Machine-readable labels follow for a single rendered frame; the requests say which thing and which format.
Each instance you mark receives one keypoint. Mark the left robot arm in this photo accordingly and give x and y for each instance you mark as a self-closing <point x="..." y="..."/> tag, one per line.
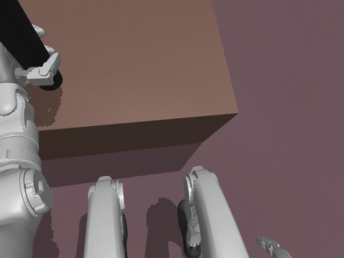
<point x="25" y="196"/>

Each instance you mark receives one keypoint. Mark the right robot hand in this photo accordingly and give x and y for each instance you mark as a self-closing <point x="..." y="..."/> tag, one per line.
<point x="272" y="248"/>

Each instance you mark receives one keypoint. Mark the right robot foot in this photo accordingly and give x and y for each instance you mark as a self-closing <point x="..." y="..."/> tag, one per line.
<point x="190" y="252"/>

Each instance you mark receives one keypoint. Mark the can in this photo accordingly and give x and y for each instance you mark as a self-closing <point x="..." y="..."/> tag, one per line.
<point x="20" y="38"/>

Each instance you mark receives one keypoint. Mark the left robot hand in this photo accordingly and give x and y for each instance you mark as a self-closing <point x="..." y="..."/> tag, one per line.
<point x="12" y="72"/>

